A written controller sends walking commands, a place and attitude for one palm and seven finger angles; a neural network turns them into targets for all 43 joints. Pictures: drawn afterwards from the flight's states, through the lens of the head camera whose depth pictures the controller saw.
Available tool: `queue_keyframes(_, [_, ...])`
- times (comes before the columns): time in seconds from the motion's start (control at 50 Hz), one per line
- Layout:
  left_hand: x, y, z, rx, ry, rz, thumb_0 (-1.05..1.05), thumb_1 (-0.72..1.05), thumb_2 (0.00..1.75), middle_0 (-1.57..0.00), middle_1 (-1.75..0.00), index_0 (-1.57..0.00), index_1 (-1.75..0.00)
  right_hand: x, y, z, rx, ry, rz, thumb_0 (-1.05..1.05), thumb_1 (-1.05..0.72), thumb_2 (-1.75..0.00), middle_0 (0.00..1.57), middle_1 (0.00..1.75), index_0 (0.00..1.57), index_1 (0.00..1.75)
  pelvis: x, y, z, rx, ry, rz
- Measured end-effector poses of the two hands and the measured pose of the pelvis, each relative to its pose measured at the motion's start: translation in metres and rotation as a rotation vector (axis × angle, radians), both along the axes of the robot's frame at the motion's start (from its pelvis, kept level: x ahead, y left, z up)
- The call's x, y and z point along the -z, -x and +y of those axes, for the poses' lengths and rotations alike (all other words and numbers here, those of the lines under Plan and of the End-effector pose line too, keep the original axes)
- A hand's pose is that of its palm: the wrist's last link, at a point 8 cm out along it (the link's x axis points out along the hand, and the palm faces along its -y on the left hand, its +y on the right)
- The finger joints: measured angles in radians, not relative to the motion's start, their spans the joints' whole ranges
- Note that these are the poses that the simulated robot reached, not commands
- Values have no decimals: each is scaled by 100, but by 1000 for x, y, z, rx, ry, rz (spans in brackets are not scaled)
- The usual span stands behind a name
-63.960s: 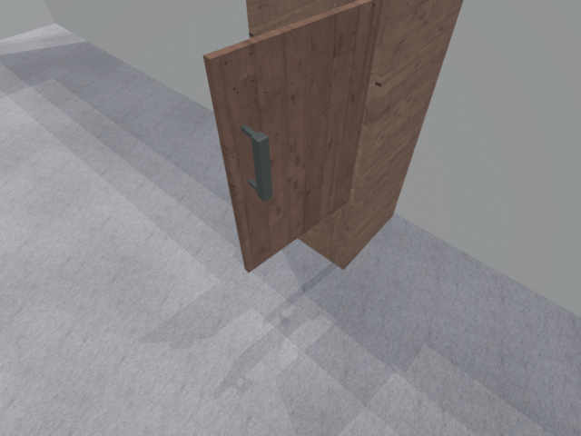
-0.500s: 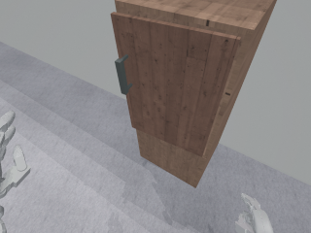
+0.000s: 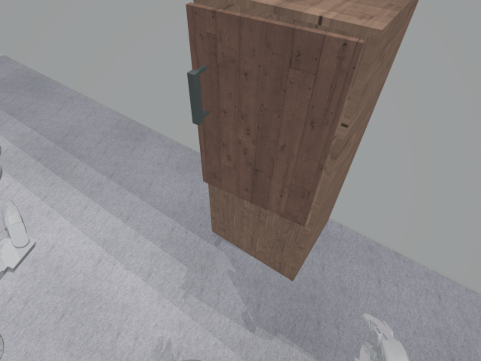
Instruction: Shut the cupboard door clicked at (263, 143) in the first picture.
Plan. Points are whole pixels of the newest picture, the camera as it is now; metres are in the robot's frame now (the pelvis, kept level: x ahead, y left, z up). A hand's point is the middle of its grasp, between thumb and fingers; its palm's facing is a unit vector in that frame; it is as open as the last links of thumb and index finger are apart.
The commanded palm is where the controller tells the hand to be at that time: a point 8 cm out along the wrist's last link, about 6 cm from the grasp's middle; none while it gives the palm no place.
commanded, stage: step back with the hand held close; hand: left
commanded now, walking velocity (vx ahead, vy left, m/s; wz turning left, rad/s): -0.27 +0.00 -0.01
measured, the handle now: (200, 95) +0.74 +0.17 +0.06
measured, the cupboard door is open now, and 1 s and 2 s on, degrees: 5 5 5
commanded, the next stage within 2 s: stop stepping back and stand still in 0.36 s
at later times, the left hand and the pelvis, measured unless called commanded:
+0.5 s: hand out of the picture +0.06 +0.27 +0.19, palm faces +0.58 -0.71 -0.40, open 7.4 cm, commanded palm +0.01 +0.30 +0.20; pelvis -0.11 -0.01 -0.01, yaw +4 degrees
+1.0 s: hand out of the picture -0.02 +0.22 +0.22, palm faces +0.54 -0.75 -0.38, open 7.4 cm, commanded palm -0.08 +0.25 +0.20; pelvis -0.21 -0.05 +0.03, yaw +1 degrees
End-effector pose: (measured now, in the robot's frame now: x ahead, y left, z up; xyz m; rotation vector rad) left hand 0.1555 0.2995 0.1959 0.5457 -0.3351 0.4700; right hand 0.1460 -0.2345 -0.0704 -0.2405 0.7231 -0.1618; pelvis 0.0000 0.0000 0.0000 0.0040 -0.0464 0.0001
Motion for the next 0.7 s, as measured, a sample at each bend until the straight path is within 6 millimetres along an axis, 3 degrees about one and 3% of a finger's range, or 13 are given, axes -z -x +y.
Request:
queue_keyframes(0.1, [-17,11,-12,52,-37,-56,2,88,90,-22,-31,-21,-30,-1,25,-12,7,20,30,1,-90,-90,20,30,20,30,-3,20,-4,-2,-8,19])
queue_keyframes(0.22, [-27,30,-10,67,-140,-28,2,88,90,-22,-31,-21,-30,0,55,-23,49,20,28,1,-90,-90,20,30,20,30,-2,45,-8,-34,2,25])
queue_keyframes(0.3, [-26,62,-10,16,-206,-35,1,88,90,-22,-31,-21,-30,13,66,-29,26,11,32,1,-90,-90,20,30,20,30,9,57,-19,-105,-4,4])
queue_keyframes(0.38, [-16,104,-7,-72,-165,-4,1,88,90,-22,-31,-21,-31,20,71,-31,-17,5,39,1,-90,-90,20,30,20,30,12,75,-21,-105,-15,-2])
queue_keyframes(0.44, [-9,130,-6,-96,-83,-2,1,88,90,-22,-31,-21,-31,18,78,-26,-53,14,64,1,-90,-90,20,30,20,30,9,92,-17,-90,-35,-6])
queue_keyframes(0.52, [-8,149,-3,-58,-16,-77,2,88,90,-22,-31,-21,-31,4,93,-12,-79,46,9,1,-91,-90,20,30,20,30,8,120,-10,-72,-11,14])
queue_keyframes(0.6, [-24,164,-1,-42,-24,-130,2,88,90,-22,-31,-21,-30,-9,121,4,-78,5,-44,1,-91,-90,20,30,20,30,-2,149,-16,-108,52,-10])
queue_keyframes(0.7, [-36,197,-13,-46,-22,-82,2,89,90,-21,-31,-21,-30,-20,156,6,-59,-76,-45,1,-90,-90,20,30,20,30,-17,166,-28,-80,52,29])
